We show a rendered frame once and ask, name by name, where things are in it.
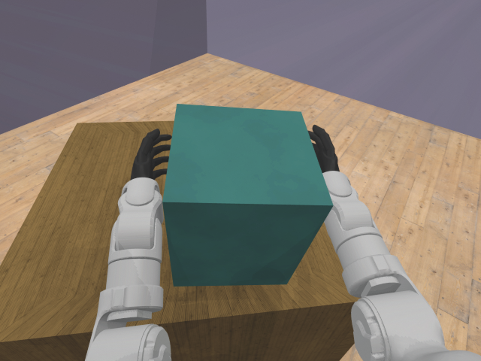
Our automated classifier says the carton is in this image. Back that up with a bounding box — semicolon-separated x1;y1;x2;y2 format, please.
162;104;333;287

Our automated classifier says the robot left hand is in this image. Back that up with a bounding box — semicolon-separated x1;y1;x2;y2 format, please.
131;129;172;180

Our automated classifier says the robot left forearm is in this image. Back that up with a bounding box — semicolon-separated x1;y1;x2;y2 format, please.
85;177;164;361

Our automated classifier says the robot right forearm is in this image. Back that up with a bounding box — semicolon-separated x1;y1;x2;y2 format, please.
322;171;445;345

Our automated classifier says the robot left upper arm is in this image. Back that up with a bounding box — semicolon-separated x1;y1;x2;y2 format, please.
86;324;171;361

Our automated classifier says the robot right hand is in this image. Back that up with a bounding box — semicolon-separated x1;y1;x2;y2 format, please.
308;125;340;173

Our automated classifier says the robot right upper arm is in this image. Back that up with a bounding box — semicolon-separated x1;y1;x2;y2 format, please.
351;290;481;361

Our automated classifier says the pedestal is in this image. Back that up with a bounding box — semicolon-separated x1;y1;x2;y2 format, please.
0;121;360;361

